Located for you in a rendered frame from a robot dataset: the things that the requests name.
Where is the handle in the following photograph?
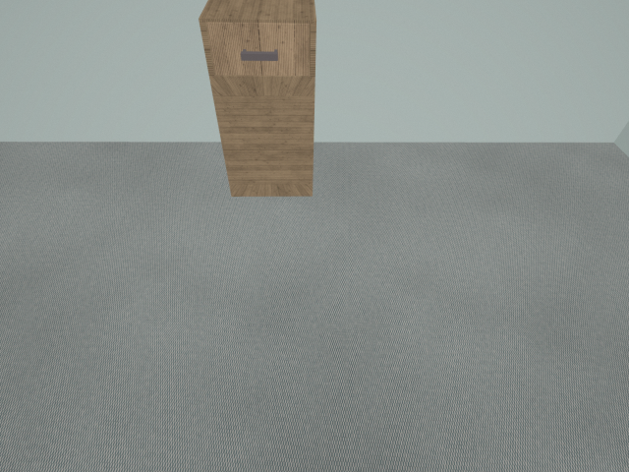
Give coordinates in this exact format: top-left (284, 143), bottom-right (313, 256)
top-left (241, 49), bottom-right (278, 61)

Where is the drawer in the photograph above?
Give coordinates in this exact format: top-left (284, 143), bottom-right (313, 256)
top-left (206, 22), bottom-right (310, 76)

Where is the cabinet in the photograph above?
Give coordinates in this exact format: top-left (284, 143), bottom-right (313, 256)
top-left (199, 0), bottom-right (316, 197)

